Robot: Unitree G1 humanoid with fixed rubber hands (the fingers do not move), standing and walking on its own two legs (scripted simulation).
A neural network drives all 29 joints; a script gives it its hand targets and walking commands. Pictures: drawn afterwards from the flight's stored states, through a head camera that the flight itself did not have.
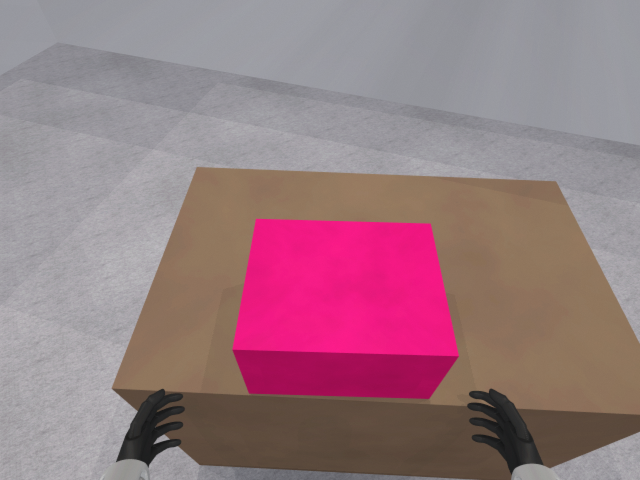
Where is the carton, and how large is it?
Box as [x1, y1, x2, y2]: [232, 219, 458, 398]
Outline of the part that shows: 256,219 232,349 249,393 428,398 458,356 430,224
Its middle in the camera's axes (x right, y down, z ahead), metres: +0.03 +0.10 +0.63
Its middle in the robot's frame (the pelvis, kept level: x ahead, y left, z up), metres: +0.38 +0.02 -0.07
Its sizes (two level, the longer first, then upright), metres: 0.287 0.228 0.164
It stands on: a pedestal, 0.62 m high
